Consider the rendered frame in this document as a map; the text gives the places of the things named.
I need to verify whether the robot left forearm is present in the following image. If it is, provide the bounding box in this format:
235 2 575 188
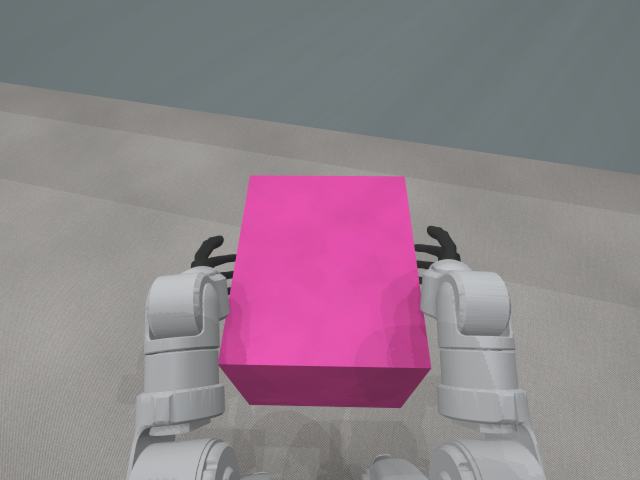
126 266 230 480

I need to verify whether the carton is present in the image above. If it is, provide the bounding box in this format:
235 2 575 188
219 175 431 408

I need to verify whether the robot right hand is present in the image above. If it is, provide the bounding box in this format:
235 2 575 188
414 226 461 284

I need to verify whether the left robot upper arm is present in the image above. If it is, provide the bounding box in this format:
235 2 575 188
129 438 239 480

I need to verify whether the robot right shin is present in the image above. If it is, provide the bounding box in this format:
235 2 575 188
371 454 392 466

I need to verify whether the robot right forearm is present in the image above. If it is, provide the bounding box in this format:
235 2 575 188
420 259 548 480

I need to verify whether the robot left hand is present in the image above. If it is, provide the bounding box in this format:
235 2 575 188
191 236 237 295

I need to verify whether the right robot upper arm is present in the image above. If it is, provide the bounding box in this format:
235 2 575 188
429 438 546 480

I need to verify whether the robot right thigh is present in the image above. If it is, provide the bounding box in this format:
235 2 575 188
362 458 428 480

